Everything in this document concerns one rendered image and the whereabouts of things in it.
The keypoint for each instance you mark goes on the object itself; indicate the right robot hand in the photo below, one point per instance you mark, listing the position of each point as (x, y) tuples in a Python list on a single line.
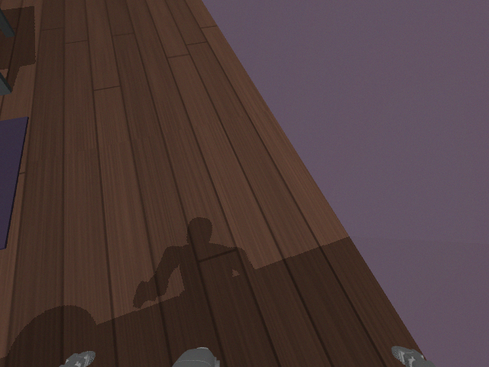
[(410, 358)]

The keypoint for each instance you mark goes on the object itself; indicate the left robot hand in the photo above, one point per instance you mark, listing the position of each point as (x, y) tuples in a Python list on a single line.
[(80, 360)]

